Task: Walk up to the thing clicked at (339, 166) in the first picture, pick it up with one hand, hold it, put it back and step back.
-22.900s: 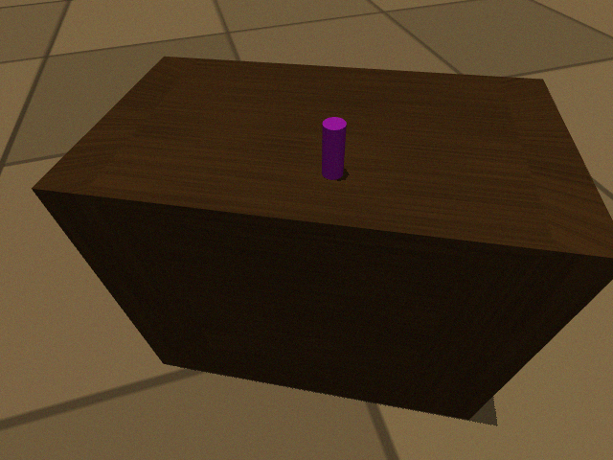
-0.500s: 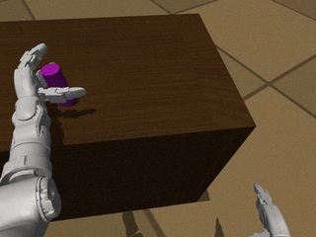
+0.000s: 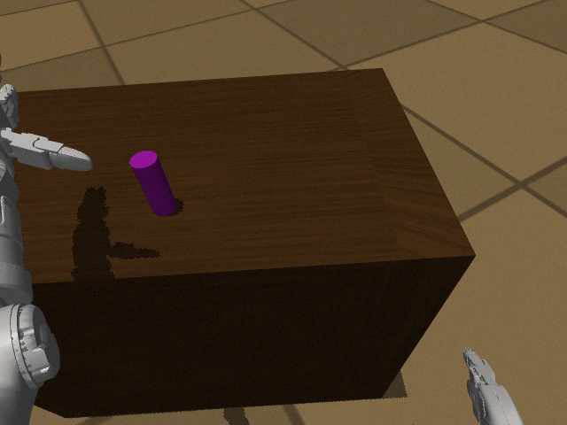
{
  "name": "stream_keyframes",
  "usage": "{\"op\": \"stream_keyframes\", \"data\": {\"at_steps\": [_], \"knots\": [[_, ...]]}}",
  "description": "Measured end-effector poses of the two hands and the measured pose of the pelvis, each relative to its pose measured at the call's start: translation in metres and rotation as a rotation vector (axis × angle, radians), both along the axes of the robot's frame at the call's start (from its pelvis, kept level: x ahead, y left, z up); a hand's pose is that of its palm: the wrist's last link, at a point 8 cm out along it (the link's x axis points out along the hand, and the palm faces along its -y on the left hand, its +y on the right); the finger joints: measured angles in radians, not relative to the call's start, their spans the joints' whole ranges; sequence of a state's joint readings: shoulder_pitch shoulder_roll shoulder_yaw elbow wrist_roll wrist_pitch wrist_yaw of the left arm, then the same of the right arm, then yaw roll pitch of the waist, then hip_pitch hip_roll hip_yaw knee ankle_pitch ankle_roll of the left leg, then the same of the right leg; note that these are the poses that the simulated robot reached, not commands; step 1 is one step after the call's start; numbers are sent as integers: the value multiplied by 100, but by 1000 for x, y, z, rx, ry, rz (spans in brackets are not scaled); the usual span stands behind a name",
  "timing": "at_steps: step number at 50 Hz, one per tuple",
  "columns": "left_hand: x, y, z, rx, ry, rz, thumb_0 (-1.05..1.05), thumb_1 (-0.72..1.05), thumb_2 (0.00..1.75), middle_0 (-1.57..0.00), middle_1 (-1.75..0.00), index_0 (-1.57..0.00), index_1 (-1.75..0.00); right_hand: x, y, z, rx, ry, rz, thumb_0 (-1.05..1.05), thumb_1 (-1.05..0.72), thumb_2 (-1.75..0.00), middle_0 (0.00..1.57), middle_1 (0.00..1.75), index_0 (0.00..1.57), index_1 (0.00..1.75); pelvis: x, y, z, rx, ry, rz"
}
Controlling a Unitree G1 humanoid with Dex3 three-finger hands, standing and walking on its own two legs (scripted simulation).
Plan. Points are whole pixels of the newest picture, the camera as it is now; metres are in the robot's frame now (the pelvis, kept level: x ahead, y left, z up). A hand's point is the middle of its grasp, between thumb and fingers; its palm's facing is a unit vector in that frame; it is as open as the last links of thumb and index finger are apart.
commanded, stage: sink last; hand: left
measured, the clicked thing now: (154, 185) +0.48 +0.20 +0.10
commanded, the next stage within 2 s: home in 1.08 s
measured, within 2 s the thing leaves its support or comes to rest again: neither
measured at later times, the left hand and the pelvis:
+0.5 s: hand out of the picture +0.27 +0.27 +0.21, palm faces +0.44 -0.82 -0.36, open 17.5 cm; pelvis +0.00 -0.01 +0.01, yaw +1 degrees
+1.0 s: hand out of the picture +0.15 +0.24 +0.22, palm faces +0.46 -0.74 -0.49, open 17.4 cm; pelvis -0.02 -0.03 +0.01, yaw +3 degrees
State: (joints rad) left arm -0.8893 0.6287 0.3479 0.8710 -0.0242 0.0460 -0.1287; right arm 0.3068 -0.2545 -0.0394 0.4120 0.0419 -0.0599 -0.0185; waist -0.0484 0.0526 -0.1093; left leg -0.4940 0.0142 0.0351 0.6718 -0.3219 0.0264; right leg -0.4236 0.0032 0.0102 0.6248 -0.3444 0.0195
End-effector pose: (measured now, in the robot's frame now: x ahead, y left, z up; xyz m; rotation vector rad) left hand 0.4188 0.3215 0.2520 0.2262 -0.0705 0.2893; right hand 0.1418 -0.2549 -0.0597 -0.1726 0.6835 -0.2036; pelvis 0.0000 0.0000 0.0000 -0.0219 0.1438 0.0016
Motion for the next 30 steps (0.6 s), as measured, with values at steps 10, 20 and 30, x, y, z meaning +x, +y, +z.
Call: {"op": "stream_keyframes", "data": {"at_steps": [10, 20, 30], "knots": [[-58, 42, 2, 86, -92, 160, -1, -54, 6, -6, -3, -5, -5, -16, -6, -5, 8, 76, 24, -1, 58, -5, 5, 5, 6, 6, -5, -6, 5, 4, -31, 7], [-144, 6, -21, 219, -182, 115, -1, -54, 4, -6, -3, -5, -4, 3, 1, -11, 42, 48, 16, -1, 55, -6, 5, 5, 6, 6, -3, -5, 9, 8, -88, 13], [-242, -26, -35, 293, -200, 116, -1, -55, 2, -7, -5, -7, -5, 6, -12, -14, 16, 80, -5, -1, 51, -7, 5, 5, 6, 6, -3, -13, 11, 19, -135, 28]]}}
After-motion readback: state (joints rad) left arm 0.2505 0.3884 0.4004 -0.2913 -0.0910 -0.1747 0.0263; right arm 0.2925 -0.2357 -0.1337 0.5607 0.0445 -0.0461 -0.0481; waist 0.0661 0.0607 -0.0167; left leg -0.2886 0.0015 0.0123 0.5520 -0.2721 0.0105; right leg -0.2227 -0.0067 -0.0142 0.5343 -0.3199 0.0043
